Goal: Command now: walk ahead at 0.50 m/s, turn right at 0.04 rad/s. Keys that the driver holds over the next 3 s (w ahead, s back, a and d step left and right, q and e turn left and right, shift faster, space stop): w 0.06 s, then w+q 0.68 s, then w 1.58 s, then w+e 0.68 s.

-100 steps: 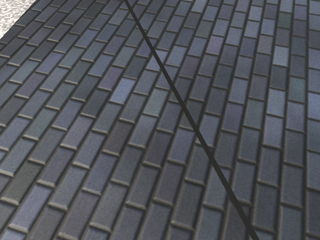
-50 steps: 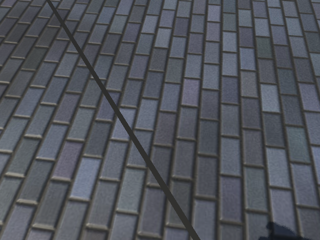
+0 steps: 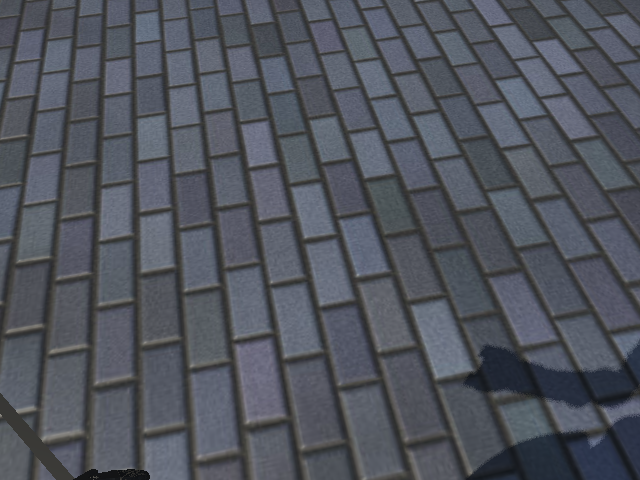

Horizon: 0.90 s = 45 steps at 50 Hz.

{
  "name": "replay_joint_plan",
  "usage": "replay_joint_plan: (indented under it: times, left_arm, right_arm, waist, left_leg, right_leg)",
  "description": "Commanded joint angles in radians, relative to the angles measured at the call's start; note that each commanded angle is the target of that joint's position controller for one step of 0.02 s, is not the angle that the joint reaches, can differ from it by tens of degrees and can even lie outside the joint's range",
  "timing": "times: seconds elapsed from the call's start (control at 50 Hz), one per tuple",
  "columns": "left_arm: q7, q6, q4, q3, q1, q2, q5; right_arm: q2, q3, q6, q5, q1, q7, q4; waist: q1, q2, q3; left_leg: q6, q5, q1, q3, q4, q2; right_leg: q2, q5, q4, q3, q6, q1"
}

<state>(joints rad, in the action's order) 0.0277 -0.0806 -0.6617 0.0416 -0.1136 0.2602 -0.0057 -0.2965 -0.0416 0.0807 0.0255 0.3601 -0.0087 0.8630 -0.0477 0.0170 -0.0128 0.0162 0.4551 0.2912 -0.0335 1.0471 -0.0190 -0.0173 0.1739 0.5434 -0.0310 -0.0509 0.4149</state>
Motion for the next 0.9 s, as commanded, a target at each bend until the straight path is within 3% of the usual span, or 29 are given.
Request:
replay_joint_plan:
  times: [0.02,0.04,0.1,0.16,0.24,0.36,0.38,0.42,0.44,0.46,0.48,0.5,0.52,0.54,0.56,0.58,0.6,0.66,0.72,0.76,0.84,0.9]
  left_arm:
    - [0.001,-0.002,0.004,0.039,-0.155,0.124,0.005]
    - [0.003,-0.006,0.005,0.034,-0.13,0.11,0.014]
    - [0.002,-0.027,-0.022,0.042,-0.124,0.122,0.008]
    - [-0.01,-0.034,-0.06,0.049,-0.161,0.139,0.016]
    - [-0.021,-0.032,-0.092,0.05,-0.186,0.156,0.014]
    - [-0.032,-0.001,-0.154,0.056,-0.262,0.172,0.001]
    - [-0.035,0.007,-0.157,0.057,-0.26,0.178,-0.002]
    - [-0.047,0.022,-0.15,0.064,-0.237,0.208,-0.004]
    - [-0.055,0.031,-0.145,0.068,-0.229,0.221,-0.003]
    - [-0.062,0.039,-0.139,0.065,-0.215,0.222,-0.005]
    - [-0.069,0.03,-0.114,0.054,-0.22,0.203,0.007]
    - [-0.048,-0.004,-0.068,0.003,-0.303,0.052,0.027]
    - [-0.025,-0.05,-0.065,0.021,-0.239,0.147,0.002]
    - [-0.016,-0.068,-0.03,0.029,-0.134,0.175,-0.036]
    - [-0.019,-0.075,-0.016,0.022,-0.105,0.154,-0.025]
    - [-0.03,-0.066,-0.024,0.029,-0.072,0.154,0.007]
    - [-0.03,-0.054,-0.016,0.034,-0.106,0.155,0.013]
    - [-0.032,-0.024,-0.02,0.032,-0.136,0.129,0.02]
    - [-0.033,-0.018,0.014,0.016,-0.016,0.089,0.026]
    - [-0.026,-0.023,0.024,0.009,0.052,0.076,0.019]
    - [-0.006,-0.04,0.044,0.016,0.129,0.104,0.003]
    - [-0.001,-0.049,0.047,0.031,0.1,0.136,0.003]
  right_arm:
    - [-0.121,-0.028,0.032,-0.011,-0.088,0.002,-0.108]
    - [-0.105,-0.028,0.022,-0.017,-0.07,0.002,-0.105]
    - [-0.062,-0.022,-0.008,-0.012,-0.055,0.003,-0.096]
    - [-0.051,-0.021,-0.018,-0.012,-0.138,0.003,-0.118]
    - [-0.035,-0.016,-0.012,-0.006,-0.245,-0.013,-0.15]
    - [-0.02,-0.007,-0.01,-0.004,-0.394,-0.049,-0.239]
    - [-0.023,-0.008,-0.009,-0.004,-0.4,-0.056,-0.252]
    - [-0.049,-0.022,-0.012,-0.007,-0.357,-0.063,-0.264]
    - [-0.077,-0.039,-0.016,-0.008,-0.277,-0.062,-0.253]
    - [-0.124,-0.067,-0.017,-0.005,-0.124,-0.054,-0.218]
    - [-0.208,-0.099,-0.025,-0.007,0.045,-0.035,-0.187]
    - [-0.295,-0.113,-0.024,0.003,0.026,-0.026,-0.207]
    - [-0.211,-0.087,-0.023,-0.004,0.067,-0.024,-0.207]
    - [-0.162,-0.075,-0.02,-0.015,0.041,-0.02,-0.204]
    - [-0.146,-0.069,-0.015,-0.013,-0.024,-0.02,-0.21]
    - [-0.1,-0.055,-0.016,-0.012,-0.086,-0.019,-0.222]
    - [-0.11,-0.055,-0.016,-0.024,-0.119,-0.015,-0.24]
    - [-0.122,-0.061,-0.012,-0.019,-0.14,-0.005,-0.246]
    - [-0.152,-0.071,-0.016,-0.009,-0.103,0.011,-0.231]
    - [-0.151,-0.07,-0.022,-0.006,-0.077,0.018,-0.219]
    - [-0.137,-0.063,-0.024,-0.002,0.0,0.017,-0.179]
    - [-0.142,-0.064,-0.029,-0.009,0.0,0.016,-0.169]
  waist:
    - [0.09,-0.082,0.069]
    - [0.056,-0.094,0.054]
    - [0.024,-0.097,0.035]
    - [0.046,-0.064,0.003]
    - [0.088,-0.064,-0.028]
    - [0.139,-0.053,-0.076]
    - [0.133,-0.061,-0.073]
    - [0.093,-0.101,-0.016]
    - [0.046,-0.12,0.04]
    - [-0.038,-0.104,0.121]
    - [-0.109,-0.011,0.227]
    - [-0.014,0.267,0.341]
    - [-0.075,0.139,0.431]
    - [-0.083,0.095,0.291]
    - [-0.032,-0.011,0.175]
    - [-0.001,-0.058,0.11]
    - [0.042,0.012,0.087]
    - [0.078,0.016,0.06]
    - [0.04,0.024,0.026]
    - [0.007,0.049,0.027]
    - [-0.033,0.072,0.02]
    - [-0.004,0.101,0.012]
  left_leg:
    - [0.008,-0.119,0.458,-0.033,0.131,-0.097]
    - [0.003,-0.16,0.399,-0.04,0.103,-0.118]
    - [-0.021,-0.227,0.363,-0.035,0.032,-0.126]
    - [-0.028,-0.383,0.421,-0.057,-0.092,-0.119]
    - [-0.01,-0.565,0.394,-0.038,-0.295,-0.08]
    - [0.031,-0.482,0.463,0.022,-0.436,-0.052]
    - [0.044,-0.431,0.453,0.044,-0.446,-0.041]
    - [0.077,-0.324,0.336,0.113,-0.447,0.018]
    - [0.099,-0.285,0.221,0.141,-0.446,0.058]
    - [0.135,-0.339,0.001,0.142,-0.508,0.095]
    - [0.201,-0.376,-0.327,-0.07,-0.524,-0.031]
    - [0.425,-0.283,-0.696,-0.663,-0.624,-0.308]
    - [0.418,-0.205,-0.745,-0.777,-0.717,-0.324]
    - [0.358,-0.252,-0.647,-0.602,-0.718,-0.279]
    - [0.319,-0.351,-0.473,-0.479,-0.73,-0.232]
    - [0.275,-0.439,-0.342,-0.381,-0.754,-0.183]
    - [0.299,-0.521,-0.236,-0.366,-0.776,-0.179]
    - [0.3,-0.581,-0.078,-0.289,-0.819,-0.137]
    - [0.258,-0.547,-0.006,-0.22,-0.821,-0.086]
    - [0.224,-0.463,0.005,-0.197,-0.809,-0.061]
    - [0.201,-0.364,-0.088,-0.261,-0.759,-0.114]
    - [0.177,-0.4,-0.168,-0.323,-0.687,-0.155]
  right_leg:
    - [0.283,-0.017,-0.294,0.411,-0.198,-0.418]
    - [0.261,-0.072,-0.327,0.364,-0.193,-0.342]
    - [0.249,-0.191,-0.388,0.245,-0.203,-0.263]
    - [0.241,-0.254,-0.412,0.143,-0.179,-0.279]
    - [0.223,-0.247,-0.433,0.026,-0.132,-0.305]
    - [0.283,-0.342,-0.365,-0.042,-0.105,-0.509]
    - [0.29,-0.424,-0.33,-0.053,-0.096,-0.536]
    - [0.287,-0.771,-0.203,-0.089,-0.07,-0.558]
    - [0.278,-0.935,-0.08,-0.109,-0.056,-0.552]
    - [0.246,-0.955,0.118,-0.14,-0.027,-0.477]
    - [0.206,-0.669,0.418,-0.143,0.012,-0.228]
    - [-0.035,0.276,0.832,-0.079,0.09,0.244]
    - [-0.01,0.364,0.908,0.151,0.064,0.36]
    - [0.039,0.302,0.882,0.146,0.044,0.412]
    - [0.082,0.23,0.768,0.135,0.039,0.388]
    - [0.117,0.189,0.669,0.118,0.04,0.327]
    - [0.125,0.171,0.642,0.122,0.055,0.26]
    - [0.127,0.138,0.51,0.096,0.1,0.186]
    - [0.096,-0.059,0.282,0.078,0.125,0.164]
    - [0.063,-0.202,0.129,0.072,0.124,0.107]
    - [0.048,-0.259,0.003,0.088,0.094,0.074]
    - [0.041,-0.139,-0.047,0.08,0.046,0.034]
